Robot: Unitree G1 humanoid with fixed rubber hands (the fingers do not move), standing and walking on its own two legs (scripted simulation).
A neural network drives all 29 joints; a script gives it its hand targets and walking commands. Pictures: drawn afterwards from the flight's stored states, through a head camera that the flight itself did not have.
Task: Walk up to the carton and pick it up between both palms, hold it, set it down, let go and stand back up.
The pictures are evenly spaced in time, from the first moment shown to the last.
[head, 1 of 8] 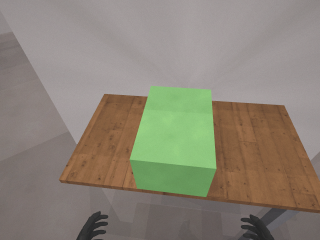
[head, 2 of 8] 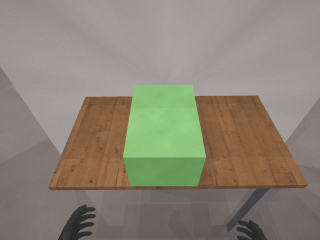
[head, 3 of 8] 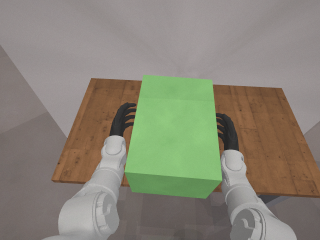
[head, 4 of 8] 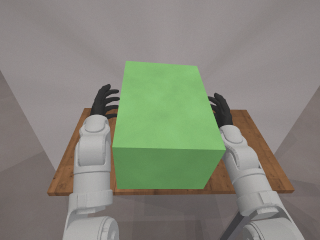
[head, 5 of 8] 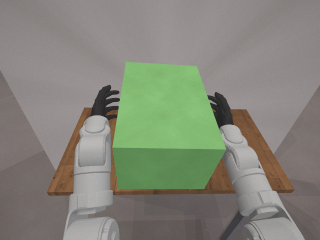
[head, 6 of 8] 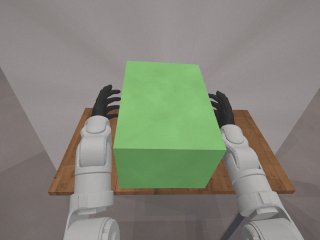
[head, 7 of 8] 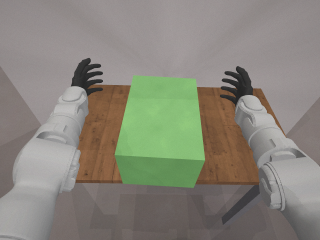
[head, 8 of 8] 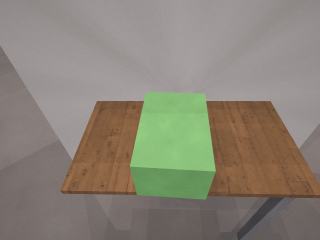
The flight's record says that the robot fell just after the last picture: no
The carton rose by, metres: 0.17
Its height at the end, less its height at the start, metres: +0.00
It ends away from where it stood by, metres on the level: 0.02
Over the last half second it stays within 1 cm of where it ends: yes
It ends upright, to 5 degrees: yes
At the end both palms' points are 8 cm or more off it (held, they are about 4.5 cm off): yes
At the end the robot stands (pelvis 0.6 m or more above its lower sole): yes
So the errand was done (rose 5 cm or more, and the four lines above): yes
